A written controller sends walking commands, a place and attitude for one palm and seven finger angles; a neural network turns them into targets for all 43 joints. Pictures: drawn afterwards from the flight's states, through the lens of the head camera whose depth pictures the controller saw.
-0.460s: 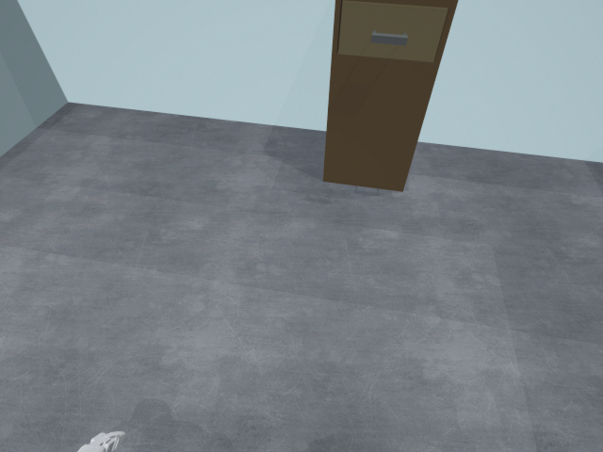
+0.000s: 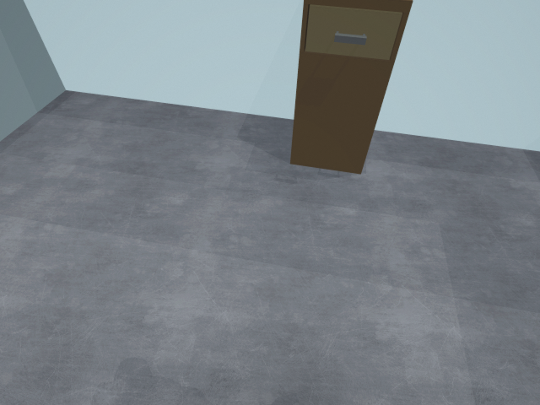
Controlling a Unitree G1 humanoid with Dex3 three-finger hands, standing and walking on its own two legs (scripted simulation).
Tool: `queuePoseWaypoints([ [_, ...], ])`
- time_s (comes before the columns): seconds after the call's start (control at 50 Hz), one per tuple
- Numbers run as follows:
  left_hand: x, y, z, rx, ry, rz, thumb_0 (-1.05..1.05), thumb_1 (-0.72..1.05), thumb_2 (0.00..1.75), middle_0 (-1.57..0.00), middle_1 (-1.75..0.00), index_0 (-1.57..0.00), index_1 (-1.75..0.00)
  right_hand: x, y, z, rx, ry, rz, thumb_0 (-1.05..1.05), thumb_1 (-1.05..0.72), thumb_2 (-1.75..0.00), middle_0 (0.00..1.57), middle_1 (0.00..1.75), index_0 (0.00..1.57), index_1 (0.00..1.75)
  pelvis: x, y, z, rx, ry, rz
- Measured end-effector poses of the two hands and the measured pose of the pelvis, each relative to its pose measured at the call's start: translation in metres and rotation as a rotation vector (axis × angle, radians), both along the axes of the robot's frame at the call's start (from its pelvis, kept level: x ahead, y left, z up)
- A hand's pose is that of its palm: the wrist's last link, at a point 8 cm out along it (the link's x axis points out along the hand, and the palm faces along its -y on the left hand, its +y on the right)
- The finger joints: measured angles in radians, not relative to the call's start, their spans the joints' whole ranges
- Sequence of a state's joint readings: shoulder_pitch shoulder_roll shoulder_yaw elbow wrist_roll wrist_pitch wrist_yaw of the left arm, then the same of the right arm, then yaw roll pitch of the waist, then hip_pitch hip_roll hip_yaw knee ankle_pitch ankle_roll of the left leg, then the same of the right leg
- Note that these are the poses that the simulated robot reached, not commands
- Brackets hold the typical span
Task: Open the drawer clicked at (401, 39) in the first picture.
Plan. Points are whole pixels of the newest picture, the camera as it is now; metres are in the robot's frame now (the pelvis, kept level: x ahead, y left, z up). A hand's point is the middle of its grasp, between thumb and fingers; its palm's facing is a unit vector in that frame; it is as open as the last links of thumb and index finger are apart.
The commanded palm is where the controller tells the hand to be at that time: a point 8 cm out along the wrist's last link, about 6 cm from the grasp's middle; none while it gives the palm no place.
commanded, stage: stand and wait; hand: left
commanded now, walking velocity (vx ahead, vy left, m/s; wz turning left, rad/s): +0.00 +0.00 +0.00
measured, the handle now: (350, 36) +1.46 -0.24 -0.03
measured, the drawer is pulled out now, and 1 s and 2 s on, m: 0.00 0.00 0.00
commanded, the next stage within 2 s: look at it before walking up in 0.36 s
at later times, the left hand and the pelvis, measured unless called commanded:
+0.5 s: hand out of the picture +0.06 +0.24 -0.15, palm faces -0.02 -0.94 -0.33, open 7.4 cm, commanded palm none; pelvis -0.02 +0.00 +0.00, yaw +0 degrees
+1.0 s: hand out of the picture +0.06 +0.25 -0.15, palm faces -0.02 -0.94 -0.33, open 7.4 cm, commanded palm none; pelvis -0.01 +0.00 +0.00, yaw +0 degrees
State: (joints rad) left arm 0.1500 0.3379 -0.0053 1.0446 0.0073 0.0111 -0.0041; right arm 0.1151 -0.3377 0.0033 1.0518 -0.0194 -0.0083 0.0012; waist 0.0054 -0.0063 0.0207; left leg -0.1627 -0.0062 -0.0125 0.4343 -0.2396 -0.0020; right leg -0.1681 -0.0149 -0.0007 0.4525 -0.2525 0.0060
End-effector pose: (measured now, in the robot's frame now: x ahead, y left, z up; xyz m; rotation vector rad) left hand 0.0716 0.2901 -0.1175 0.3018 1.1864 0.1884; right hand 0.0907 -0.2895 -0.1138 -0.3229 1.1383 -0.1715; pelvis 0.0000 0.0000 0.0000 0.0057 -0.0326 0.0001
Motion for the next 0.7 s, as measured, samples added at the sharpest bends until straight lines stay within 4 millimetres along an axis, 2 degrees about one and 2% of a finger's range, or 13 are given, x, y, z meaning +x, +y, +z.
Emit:
queuePoseWaypoints([
  [0.14,-0.015,0.003,0.0,0.008,0.033,0.01,0.01,0.9,0.9,-0.2,-0.3,-0.21,-0.3,-0.023,-0.005,-0.003,-0.003,0.054,-0.02,0.0,-0.9,-0.9,0.2,0.3,0.2,0.3,-0.006,-0.001,0.001,-0.001,-0.003,0.001],
  [0.28,-0.019,0.002,0.001,0.01,0.035,0.008,0.01,0.9,0.9,-0.2,-0.3,-0.21,-0.3,-0.036,-0.006,-0.005,0.003,0.075,-0.031,0.0,-0.9,-0.9,0.2,0.3,0.2,0.3,-0.01,-0.002,0.002,-0.001,-0.007,0.0],
  [0.7,-0.02,-0.002,0.0,-0.004,0.039,0.0,0.01,0.9,0.9,-0.2,-0.3,-0.21,-0.3,-0.042,-0.003,-0.004,0.007,0.086,-0.031,0.0,-0.9,-0.9,0.2,0.3,0.2,0.3,-0.014,-0.002,0.003,-0.001,0.004,-0.001],
])
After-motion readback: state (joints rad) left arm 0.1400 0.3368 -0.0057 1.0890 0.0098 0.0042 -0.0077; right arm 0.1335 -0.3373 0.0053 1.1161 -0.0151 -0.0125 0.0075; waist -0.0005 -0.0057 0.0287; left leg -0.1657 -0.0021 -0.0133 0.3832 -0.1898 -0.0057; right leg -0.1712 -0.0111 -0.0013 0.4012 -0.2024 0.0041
